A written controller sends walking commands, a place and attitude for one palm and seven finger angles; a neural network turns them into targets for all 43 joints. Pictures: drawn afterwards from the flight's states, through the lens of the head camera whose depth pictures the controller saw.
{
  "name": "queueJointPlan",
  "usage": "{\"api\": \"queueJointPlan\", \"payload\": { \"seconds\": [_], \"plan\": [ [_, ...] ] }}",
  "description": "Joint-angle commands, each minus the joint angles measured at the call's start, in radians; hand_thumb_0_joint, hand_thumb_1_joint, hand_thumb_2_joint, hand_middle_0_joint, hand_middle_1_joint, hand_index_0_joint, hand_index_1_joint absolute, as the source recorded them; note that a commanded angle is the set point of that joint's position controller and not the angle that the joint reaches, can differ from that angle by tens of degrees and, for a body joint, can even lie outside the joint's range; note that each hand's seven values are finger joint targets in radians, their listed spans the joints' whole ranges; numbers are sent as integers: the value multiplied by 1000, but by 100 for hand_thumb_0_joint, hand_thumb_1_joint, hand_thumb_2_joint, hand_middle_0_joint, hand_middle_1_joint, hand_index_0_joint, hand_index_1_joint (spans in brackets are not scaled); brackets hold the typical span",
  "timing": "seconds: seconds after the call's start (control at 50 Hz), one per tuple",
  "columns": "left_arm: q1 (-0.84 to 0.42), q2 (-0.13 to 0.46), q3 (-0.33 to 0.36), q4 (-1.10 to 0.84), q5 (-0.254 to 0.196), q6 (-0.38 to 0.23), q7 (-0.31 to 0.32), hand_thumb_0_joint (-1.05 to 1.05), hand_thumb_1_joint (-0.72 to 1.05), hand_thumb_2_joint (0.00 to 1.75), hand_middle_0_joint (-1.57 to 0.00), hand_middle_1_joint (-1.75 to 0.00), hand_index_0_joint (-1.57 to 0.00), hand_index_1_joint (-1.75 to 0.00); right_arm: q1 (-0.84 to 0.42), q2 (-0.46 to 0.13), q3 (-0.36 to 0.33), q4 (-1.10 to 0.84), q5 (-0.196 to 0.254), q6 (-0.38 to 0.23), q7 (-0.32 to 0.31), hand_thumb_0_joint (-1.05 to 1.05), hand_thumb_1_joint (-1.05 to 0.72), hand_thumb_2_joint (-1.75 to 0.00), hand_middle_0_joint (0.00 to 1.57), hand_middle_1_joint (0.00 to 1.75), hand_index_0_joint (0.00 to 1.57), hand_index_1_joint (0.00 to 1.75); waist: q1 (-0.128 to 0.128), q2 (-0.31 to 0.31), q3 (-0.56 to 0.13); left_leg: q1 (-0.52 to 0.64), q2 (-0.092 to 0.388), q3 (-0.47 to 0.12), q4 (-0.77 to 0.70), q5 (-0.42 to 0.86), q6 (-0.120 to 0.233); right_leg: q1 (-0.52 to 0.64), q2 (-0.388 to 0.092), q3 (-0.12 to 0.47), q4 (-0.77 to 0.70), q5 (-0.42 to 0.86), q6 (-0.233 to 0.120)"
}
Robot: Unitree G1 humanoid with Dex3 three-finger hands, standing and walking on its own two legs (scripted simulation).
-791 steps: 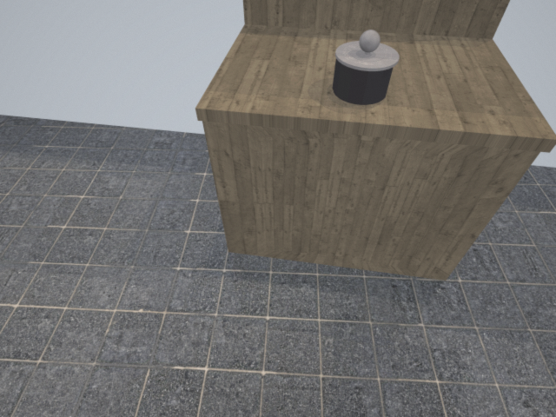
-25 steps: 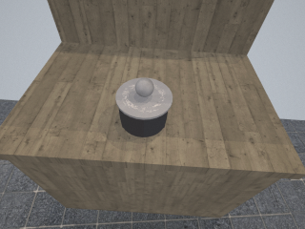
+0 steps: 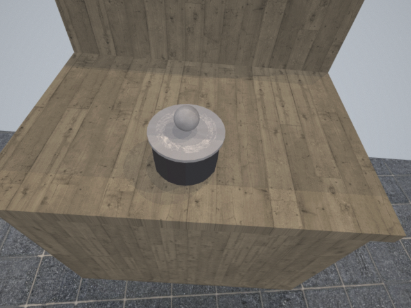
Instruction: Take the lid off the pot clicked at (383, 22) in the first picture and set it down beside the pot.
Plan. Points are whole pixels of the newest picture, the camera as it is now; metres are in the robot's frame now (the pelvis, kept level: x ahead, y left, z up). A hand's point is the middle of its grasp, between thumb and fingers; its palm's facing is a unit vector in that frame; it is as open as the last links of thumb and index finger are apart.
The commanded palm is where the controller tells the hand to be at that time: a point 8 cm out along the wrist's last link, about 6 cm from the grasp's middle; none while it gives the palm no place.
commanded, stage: look again from close up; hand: left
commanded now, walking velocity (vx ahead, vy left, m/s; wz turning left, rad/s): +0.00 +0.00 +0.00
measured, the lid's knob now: (186, 118) +0.45 +0.08 +0.12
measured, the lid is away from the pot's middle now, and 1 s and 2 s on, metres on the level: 0.00 0.00 0.00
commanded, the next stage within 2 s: lift the closed hand beside the body in 0.02 s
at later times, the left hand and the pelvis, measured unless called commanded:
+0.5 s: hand out of the picture +0.10 +0.19 -0.04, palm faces +0.20 -0.95 -0.23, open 4.7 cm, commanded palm +0.06 +0.24 -0.01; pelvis -0.04 -0.01 +0.00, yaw +2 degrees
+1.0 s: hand out of the picture +0.09 +0.21 +0.03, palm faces +0.26 -0.89 -0.39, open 3.1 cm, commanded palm +0.05 +0.25 +0.07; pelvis -0.03 -0.02 +0.00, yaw +2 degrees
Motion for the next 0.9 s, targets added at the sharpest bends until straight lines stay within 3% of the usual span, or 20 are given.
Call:
{"api": "queueJointPlan", "payload": {
  "seconds": [0.0,0.08,0.1,0.12,0.14,0.16,0.18,0.24,0.3,0.34,0.36,0.4,0.44,0.5,0.6,0.66,0.76,0.82,0.86,0.88],
  "plan": [
    [106,84,18,-19,1,-14,8,0,90,90,-20,-30,-20,-30,55,-95,-12,-31,1,-16,2,0,-90,-90,20,30,20,30,0,24,-8,103,136,-134,-71,258,1,-90,-99,56,-68,258,-45],
    [112,82,16,-11,2,-12,6,0,90,90,-20,-30,-20,-30,57,-93,-10,-22,2,-16,2,0,-90,-90,20,30,20,30,2,33,5,96,137,-136,-81,226,2,-93,-99,55,-79,231,-45],
    [112,101,21,6,24,-35,41,0,90,90,-20,-30,-20,-30,1,-148,-15,-90,-3,-21,6,0,-90,-90,20,30,20,30,-4,140,-7,118,128,-115,101,514,-27,-152,-103,93,-44,503,-37],
    [-528,260,24,-1274,-93,-176,52,0,90,90,-24,-35,-24,-35,58,-236,-35,-384,63,-193,18,0,-90,-90,20,30,20,30,-3,276,-449,348,58,-152,-64,495,-83,-65,-31,-33,18,390,-49],
    [-172,244,44,-1109,-20,-100,98,0,90,90,-29,-40,-29,-40,-29,-194,-1,-358,69,-265,-23,0,-90,-90,20,30,20,30,15,457,-475,430,103,-136,-66,571,-109,-133,-20,-27,43,255,-78],
    [-112,217,35,-1059,-44,-27,136,0,90,90,-33,-44,-33,-44,-47,-187,-9,-301,74,-273,-27,0,-90,-90,20,30,20,30,15,330,-422,345,92,-144,-56,475,-113,-114,-9,-57,42,222,-60],
    [101,59,-22,-930,-52,39,138,0,90,90,-38,-49,-38,-49,-51,-168,-16,-304,85,-268,-23,0,-90,-90,20,30,20,30,4,257,-317,308,78,-144,-86,414,-91,-110,-7,-73,9,232,-57],
    [224,-99,-139,-699,3,56,90,0,90,90,-51,-64,-51,-64,-69,-190,-26,-383,40,-250,10,0,-90,-90,20,30,20,30,-14,-64,-6,135,63,-139,-97,251,-30,-213,13,-113,-51,207,-34],
    [416,-9,-11,-670,17,34,38,0,90,90,-64,-78,-64,-78,-120,-201,-69,-477,29,-173,38,0,-90,-90,20,30,20,30,43,-206,31,38,64,-106,-89,214,-36,-221,14,-117,-46,187,-34],
    [396,159,147,-874,-5,-22,22,0,90,90,-73,-88,-73,-88,-172,-196,-62,-564,34,-150,30,0,-90,-90,20,30,20,30,64,-182,18,21,50,-82,-111,116,-43,-202,8,-98,-65,115,-33],
    [362,261,250,-951,-19,-48,32,0,90,90,-77,-92,-77,-92,-175,-194,-61,-585,36,-139,20,0,-90,-90,20,30,20,30,72,-106,-15,40,48,-70,-106,106,-47,-171,-4,-93,-68,118,-36],
    [196,266,242,-1149,-34,-91,35,0,90,90,-86,-102,-86,-102,-187,-170,-39,-647,33,-135,-1,0,-90,-90,20,30,20,30,50,18,-45,74,40,-59,-113,38,-42,-184,-7,-67,-77,76,-30],
    [146,194,179,-1157,-39,-94,36,0,90,90,-95,-112,-95,-112,-171,-156,-27,-653,27,-125,-17,0,-90,-90,20,30,20,30,25,113,-38,112,40,-54,-111,-1,-36,-211,-5,-51,-98,58,-28],
    [137,151,131,-1205,-42,-101,30,0,90,90,-108,-126,-108,-126,-157,-157,-23,-674,21,-120,-30,0,-90,-90,20,30,20,30,4,153,-48,141,37,-55,-92,-38,-34,-229,-3,-49,-120,35,-30],
    [180,201,162,-1321,-46,-112,35,0,90,90,-130,-150,-130,-150,-158,-170,-19,-691,12,-131,-47,0,-90,-90,20,30,20,30,15,111,-98,181,34,-61,-82,-11,-23,-202,-2,-46,-141,27,-32],
    [241,241,232,-1265,-46,-104,44,0,90,90,-130,-150,-130,-150,-164,-168,-25,-667,14,-124,-57,0,-90,-90,20,30,20,30,25,34,-43,165,34,-56,-71,14,-21,-214,-1,-46,-169,27,-30],
    [312,256,254,-1364,-44,-113,39,0,90,90,-130,-150,-130,-150,-188,-161,-24,-664,14,-134,-57,0,-90,-90,20,30,20,30,48,75,-63,191,38,-57,-79,86,-18,-170,-5,-49,-156,93,-32],
    [362,236,244,-1419,-43,-115,39,0,90,90,-130,-150,-130,-150,-191,-150,-22,-663,12,-145,-53,0,-90,-90,20,30,20,30,52,103,-78,199,42,-61,-88,135,-19,-144,-4,-58,-134,140,-33],
    [394,250,272,-1359,-37,-105,39,0,90,90,-130,-150,-130,-150,-195,-154,-30,-644,16,-138,-49,0,-90,-90,20,30,20,30,56,34,-37,181,45,-62,-85,137,-18,-160,1,-63,-145,143,-31],
    [399,196,219,-1365,-41,-107,30,0,90,90,-130,-150,-130,-150,-196,-149,-26,-653,17,-138,-47,0,-90,-90,20,30,20,30,42,23,-22,174,43,-61,-89,126,-17,-167,2,-68,-144,137,-27]
  ]
}}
